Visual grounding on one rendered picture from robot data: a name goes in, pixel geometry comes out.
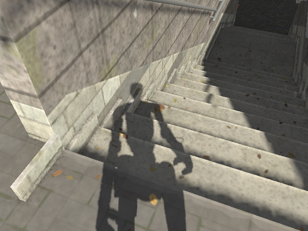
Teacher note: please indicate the stairs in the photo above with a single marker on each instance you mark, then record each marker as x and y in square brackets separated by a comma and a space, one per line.
[259, 32]
[232, 134]

